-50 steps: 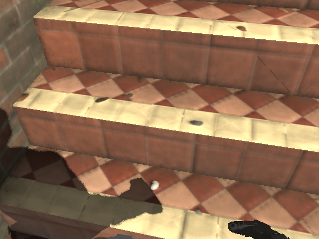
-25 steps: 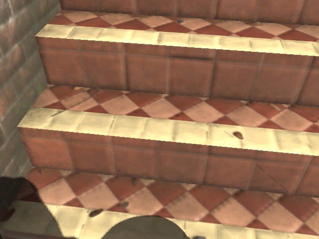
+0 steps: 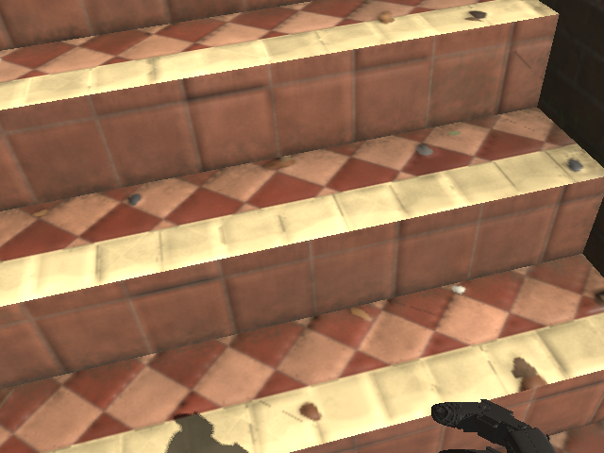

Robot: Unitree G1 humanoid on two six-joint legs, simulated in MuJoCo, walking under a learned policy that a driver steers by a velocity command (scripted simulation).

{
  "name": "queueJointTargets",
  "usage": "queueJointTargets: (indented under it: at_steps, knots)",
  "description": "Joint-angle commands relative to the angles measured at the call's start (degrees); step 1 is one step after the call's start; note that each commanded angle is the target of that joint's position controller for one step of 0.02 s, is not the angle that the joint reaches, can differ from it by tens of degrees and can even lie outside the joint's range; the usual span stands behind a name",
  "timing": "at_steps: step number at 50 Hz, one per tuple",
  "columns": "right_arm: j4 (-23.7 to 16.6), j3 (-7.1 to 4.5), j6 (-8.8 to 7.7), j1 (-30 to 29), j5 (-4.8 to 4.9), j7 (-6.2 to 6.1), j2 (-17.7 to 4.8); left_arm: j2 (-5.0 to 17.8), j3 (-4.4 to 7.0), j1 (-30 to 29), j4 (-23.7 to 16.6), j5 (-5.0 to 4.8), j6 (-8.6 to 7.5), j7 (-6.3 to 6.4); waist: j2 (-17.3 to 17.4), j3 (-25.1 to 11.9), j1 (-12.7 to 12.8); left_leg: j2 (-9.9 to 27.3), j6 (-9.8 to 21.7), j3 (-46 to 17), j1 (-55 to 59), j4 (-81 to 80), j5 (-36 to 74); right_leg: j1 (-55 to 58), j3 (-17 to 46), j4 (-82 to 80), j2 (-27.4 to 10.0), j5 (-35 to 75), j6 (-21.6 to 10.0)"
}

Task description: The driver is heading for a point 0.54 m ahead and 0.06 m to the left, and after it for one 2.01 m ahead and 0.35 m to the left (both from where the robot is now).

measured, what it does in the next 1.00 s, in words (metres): climbs: left foot 0.19 m higher, then right foot 0.20 m higher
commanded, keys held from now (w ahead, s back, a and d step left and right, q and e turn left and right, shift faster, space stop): w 0.60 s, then q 0.40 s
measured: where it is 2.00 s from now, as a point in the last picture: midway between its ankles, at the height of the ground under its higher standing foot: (307, 389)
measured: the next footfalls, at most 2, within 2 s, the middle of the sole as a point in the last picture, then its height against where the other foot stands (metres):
left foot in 0.30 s outside the picture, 0.19 m higher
right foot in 0.80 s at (418, 357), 0.20 m higher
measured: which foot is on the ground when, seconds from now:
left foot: up 0.00-0.28, down 0.30-0.84, up 0.86-1.00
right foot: down 0.00-0.30, up 0.32-0.78, down 0.80-1.00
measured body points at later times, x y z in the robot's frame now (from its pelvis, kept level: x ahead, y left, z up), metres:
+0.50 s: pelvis +0.25 +0.03 +0.18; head +0.21 +0.02 +0.63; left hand +0.46 +0.22 +0.11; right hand +0.17 -0.18 +0.02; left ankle +0.26 +0.10 -0.52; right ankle +0.24 -0.16 -0.21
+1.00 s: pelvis +0.46 -0.05 +0.36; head +0.45 -0.04 +0.81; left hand +0.60 +0.21 +0.25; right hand +0.56 -0.30 +0.24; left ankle +0.39 +0.09 -0.11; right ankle +0.55 -0.16 -0.32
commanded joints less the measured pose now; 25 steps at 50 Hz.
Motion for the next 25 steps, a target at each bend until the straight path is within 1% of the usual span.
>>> queueJointTargets:
  at_steps: [1, 2, 3, 4, 5, 6, 7, 8, 9, 10, 11, 12, 13, 14, 15, 16, 17, 18, 19, 20, 21, 22, 23, 24, 25]
  knots:
    - [-0.06, 3.34, 0.75, 3.05, 1.04, -0.61, 5.81, -0.51, -0.66, -4.6, -2.16, 0.59, -1.9, 0.21, -4.03, 7.45, -2.49, -0.79, -0.92, 3.94, -14.98, 7.95, 3.49, -1.67, 12.05, -18.27, -9.33, 8.53, 5.76]
    - [-0.23, 3.85, 0.93, 0.6, 1.98, -1.05, 7.27, 0.07, -0.78, -2.44, -0.99, 0.13, -1.51, 0.37, -5.83, 8.62, -0.62, -2.66, -1.32, 3.5, -21.54, 13.96, -0.27, 0.67, 14.33, -20.02, -10.22, 8.09, 5.8]
    - [-1.1, 4.41, 0.88, -1.34, 2.56, -1.4, 7.77, 0.37, -0.78, -0.58, -0.5, -0.27, -1.57, 0.6, -6.16, 10.07, 0.39, -2.96, -1.62, 2.65, -25.1, 12.47, -1.49, 1.37, 14.56, -21.09, -10.52, 7.35, 5.99]
    - [-3.3, 5.19, 0.88, -6.62, 2.49, -1.57, 8.14, 0.87, -0.73, 1.59, 0.34, -1.69, -1.1, 0.88, -6.74, 10.3, 1.87, -3.59, -2.59, 4.76, -25.47, 5.34, -2.32, 0.78, 14.0, -23.57, -9.96, 5.55, 6.43]
    - [-4.71, 5.37, 0.59, -11.1, 2.3, -1.71, 7.2, 0.51, -0.81, 2.87, 0.52, -1.91, -1.09, 1.65, -7.41, 10.4, 3.43, -3.11, -3.51, 8.34, -25.04, 0.98, -2.06, 0.34, 14.45, -26.22, -9.88, 6.25, 5.75]
    - [-6.49, 5.72, 0.26, -15.6, 2.33, -1.68, 7.06, 0.66, -0.82, 4.71, 0.72, -1.97, -1.25, 2.33, -7.63, 9.84, 5.23, -2.74, -4.06, 11.59, -25.34, -2.83, -2.28, 2.05, 16.14, -28.83, -10.84, 8.16, 4.68]
    - [-8.46, 6.69, 0.08, -21.84, 1.9, -2.05, 8.32, 1.63, -0.41, 7.3, 0.77, -1.77, -0.98, 4.04, -8.97, 8.7, 7.21, -1.73, -5.0, 17.22, -21.61, -8.02, -4.44, 1.66, 18.02, -36.9, -13.8, 13.98, 2.05]
    - [-8.64, 6.6, -0.06, -22.11, 2.22, -1.98, 8.04, 0.96, -0.55, 9.49, 1.95, -1.55, -0.4, 5.21, -8.41, 6.76, 7.07, -0.63, -5.31, 17.12, -18.23, -10.82, -5.38, 6.02, 17.63, -38.3, -14.66, 17.41, 0.03]
    - [-8.04, 6.38, -0.2, -20.57, 2.35, -1.69, 9.21, 0.94, -0.56, 9.74, 3.2, -1.7, 0.24, 6.32, -9.36, 3.58, 4.96, -0.29, -4.28, 15.25, -17.53, -11.67, -7.84, 14.56, 15.02, -37.65, -16.19, 28.59, -0.24]
    - [-6.12, 5.4, -0.38, -15.79, 2.5, -0.99, 6.65, 1.43, -0.73, 6.59, 3.02, -2.13, -0.28, 6.36, -7.86, 0.85, 2.97, -1.37, -2.35, 17.68, -9.13, -18.0, -10.06, 17.62, 8.96, -36.63, -15.42, 45.65, 0.61]
    - [-6.55, 4.45, -0.82, -15.62, 2.19, -0.64, 2.96, 2.38, -0.73, 2.81, 2.42, -3.83, -0.65, 6.28, -7.82, -1.37, -0.02, -3.55, 0.14, 20.69, 11.14, -37.42, -15.35, 12.24, 1.43, -36.31, -12.58, 69.15, 1.57]
    - [-5.95, 2.84, -0.58, -12.9, 1.0, -0.72, 0.73, 5.41, 0.11, 6.81, 3.45, -3.77, -1.36, 6.74, -13.09, -8.71, -1.71, -7.02, 0.77, 20.08, 26.48, -41.8, -21.94, 14.87, 3.65, -33.3, -15.59, 95.94, -1.07]
    - [-4.1, 0.66, 0.5, -4.8, 0.73, -0.86, -3.98, 9.08, 0.7, 7.36, 4.04, -3.49, -2.42, 7.17, -17.96, -11.83, -5.95, -8.54, 0.99, 16.55, 29.84, -47.09, -33.37, 24.7, 4.24, -26.29, -18.33, 119.15, -3.24]
    - [-0.81, -1.31, 1.4, 5.26, 1.07, -0.05, -8.39, 12.29, 1.45, 2.37, 3.2, -3.07, -3.21, 7.01, -19.8, -12.85, -11.06, -8.27, 1.35, 10.66, 32.34, -56.48, -41.04, 33.6, 4.81, -16.05, -20.9, 130.71, -5.91]
    - [3.19, -2.14, 2.14, 14.2, 0.3, 0.57, -9.96, 12.48, 1.67, -4.11, -0.02, -2.2, -4.0, 6.28, -13.17, -15.09, -13.75, -4.82, 3.13, 1.93, 41.6, -65.79, -43.18, 29.66, 5.61, -3.88, -20.45, 124.43, -8.05]
    - [7.96, -3.78, 3.8, 24.21, -2.27, 0.94, -14.41, 9.99, 1.43, -4.81, -2.31, -0.3, -5.81, 4.54, 6.39, -20.25, -13.7, 4.05, 7.99, -17.68, 60.71, -76.89, -31.71, 13.75, 6.1, 10.02, -15.73, 102.53, -9.73]
    - [13.34, -4.26, 7.16, 30.25, -3.63, -1.38, -11.83, 0.3, 0.4, -10.89, -2.99, -0.81, -6.72, 1.12, 25.17, -15.86, -14.1, 13.45, 18.57, -48.97, 69.2, -103.71, -31.3, -13.5, 10.05, 43.36, 2.99, 22.7, -3.63]
    - [17.68, -1.93, 7.38, 31.17, -4.07, -3.26, -1.64, -0.87, 0.87, -16.92, -7.48, -2.21, -8.16, -2.3, 15.19, -7.57, -11.65, 15.27, 15.41, -59.65, 61.42, -107.74, -44.79, -26.36, 21.15, 74.48, 5.85, 14.15, -3.8]
    - [18.97, -0.36, 6.51, 24.24, -2.46, -3.41, 2.53, -6.0, -0.74, -24.86, -15.4, -2.53, -8.14, -3.46, 7.43, 6.45, -5.45, 14.25, 11.29, -49.75, 48.43, -104.56, -47.48, -37.54, 22.39, 86.67, 5.21, 12.81, -4.81]
    - [21.33, 0.7, 4.94, 20.65, -1.84, -2.62, 6.03, -6.69, -1.87, -23.44, -18.16, -2.14, -8.26, -3.56, 0.31, 11.2, 0.2, 12.67, 7.5, -36.32, 41.56, -101.96, -38.9, -40.3, 21.41, 90.65, 4.45, 14.11, -6.45]
    - [22.78, 1.39, 4.06, 17.69, -1.7, -1.76, 9.26, -7.57, -2.51, -17.72, -17.79, -1.94, -7.64, -2.88, -5.98, 12.48, 4.81, 9.87, 3.35, -24.92, 38.84, -99.19, -31.88, -42.3, 21.0, 92.41, 3.94, 16.14, -7.46]
    - [22.87, 1.68, 3.58, 14.39, -2.23, -0.69, 10.16, -8.02, -3.19, -13.43, -17.52, -2.46, -7.15, -2.1, -8.29, 12.43, 8.26, 7.38, 0.15, -14.14, 35.97, -99.53, -23.47, -41.52, 19.88, 92.25, 2.49, 17.95, -7.6]
    - [22.58, 1.74, 3.7, 11.66, -2.4, 0.05, 9.79, -7.8, -3.47, -9.98, -16.85, -3.38, -6.6, -1.93, -6.61, 12.27, 11.2, 5.73, -1.43, -5.68, 34.46, -100.19, -17.8, -42.4, 18.34, 90.36, 1.14, 19.03, -6.98]
    - [21.76, 1.56, 4.01, 9.59, -2.66, 0.4, 8.07, -7.04, -3.86, -9.46, -17.28, -3.95, -6.07, -1.44, -5.2, 12.34, 12.59, 4.72, -2.6, 0.94, 32.19, -101.17, -14.35, -43.63, 16.53, 86.29, -0.11, 20.62, -5.5]
    - [21.25, 1.34, 3.79, 8.27, -2.85, 0.61, 5.93, -6.03, -4.13, -12.5, -18.87, -4.04, -5.69, -1.08, -4.65, 12.8, 12.91, 3.1, -3.05, 7.05, 25.42, -103.56, -12.24, -40.12, 13.21, 80.2, -1.01, 23.48, -3.96]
